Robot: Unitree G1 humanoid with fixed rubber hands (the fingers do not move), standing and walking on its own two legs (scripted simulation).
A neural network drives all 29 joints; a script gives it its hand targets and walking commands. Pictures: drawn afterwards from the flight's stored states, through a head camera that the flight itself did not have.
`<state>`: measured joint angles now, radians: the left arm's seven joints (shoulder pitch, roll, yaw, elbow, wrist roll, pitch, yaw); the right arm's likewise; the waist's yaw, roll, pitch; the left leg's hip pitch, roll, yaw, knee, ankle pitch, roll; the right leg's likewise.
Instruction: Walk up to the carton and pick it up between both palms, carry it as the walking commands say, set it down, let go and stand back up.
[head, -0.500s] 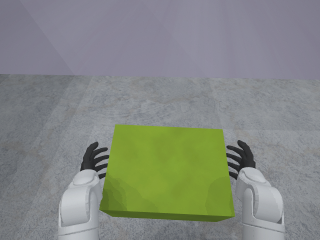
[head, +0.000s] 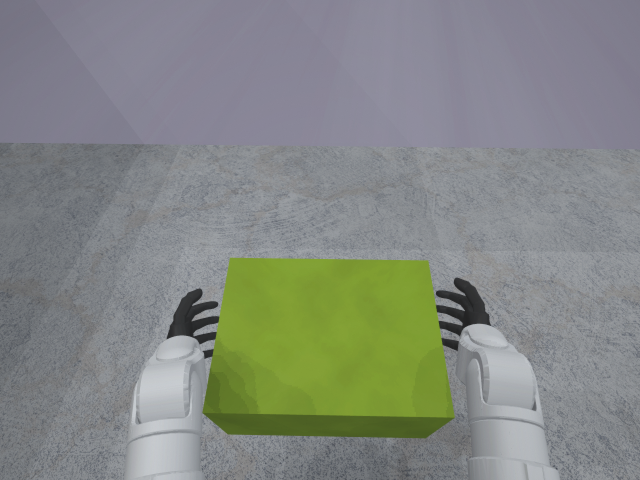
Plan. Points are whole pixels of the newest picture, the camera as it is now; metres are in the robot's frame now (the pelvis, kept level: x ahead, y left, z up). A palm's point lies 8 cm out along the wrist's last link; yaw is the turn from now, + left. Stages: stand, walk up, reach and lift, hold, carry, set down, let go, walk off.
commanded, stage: hold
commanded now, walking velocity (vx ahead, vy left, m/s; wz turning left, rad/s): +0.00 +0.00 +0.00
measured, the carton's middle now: (327, 347) +0.31 +0.00 -0.04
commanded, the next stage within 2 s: set down in 0.44 s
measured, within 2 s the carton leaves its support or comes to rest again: neither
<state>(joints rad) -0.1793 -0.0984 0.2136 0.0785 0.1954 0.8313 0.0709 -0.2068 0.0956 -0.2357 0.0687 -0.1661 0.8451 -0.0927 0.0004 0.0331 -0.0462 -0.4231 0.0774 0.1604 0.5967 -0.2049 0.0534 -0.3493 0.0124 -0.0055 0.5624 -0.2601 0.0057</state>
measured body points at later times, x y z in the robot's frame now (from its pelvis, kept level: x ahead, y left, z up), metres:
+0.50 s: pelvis +0.07 -0.02 +0.02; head +0.03 -0.04 +0.47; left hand +0.33 +0.17 +0.03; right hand +0.36 -0.20 +0.03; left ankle +0.09 +0.09 -0.73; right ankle +0.05 -0.13 -0.73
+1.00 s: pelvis +0.05 -0.04 +0.01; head +0.06 -0.02 +0.46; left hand +0.33 +0.18 -0.01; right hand +0.37 -0.19 +0.00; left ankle +0.09 +0.09 -0.73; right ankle +0.05 -0.13 -0.73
